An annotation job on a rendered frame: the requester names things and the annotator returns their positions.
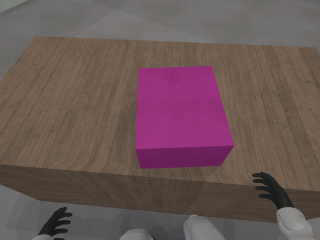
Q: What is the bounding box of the robot right forearm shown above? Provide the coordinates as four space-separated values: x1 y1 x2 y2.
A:
276 207 315 240

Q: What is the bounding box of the robot left hand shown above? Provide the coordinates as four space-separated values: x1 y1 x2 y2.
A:
38 207 73 240

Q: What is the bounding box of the carton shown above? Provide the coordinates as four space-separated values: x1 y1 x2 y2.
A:
135 66 235 169

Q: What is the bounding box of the right robot thigh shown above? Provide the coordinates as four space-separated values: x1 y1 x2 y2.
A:
183 216 226 240

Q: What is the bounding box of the left robot thigh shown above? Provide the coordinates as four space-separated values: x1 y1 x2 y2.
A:
119 228 154 240

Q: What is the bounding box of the robot right hand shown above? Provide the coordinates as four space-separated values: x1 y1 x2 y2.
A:
252 171 294 210

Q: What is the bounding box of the pedestal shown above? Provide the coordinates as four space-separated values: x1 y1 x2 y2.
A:
0 36 320 224

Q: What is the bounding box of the robot thigh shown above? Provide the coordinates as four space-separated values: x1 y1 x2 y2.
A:
183 216 226 240
119 228 154 240

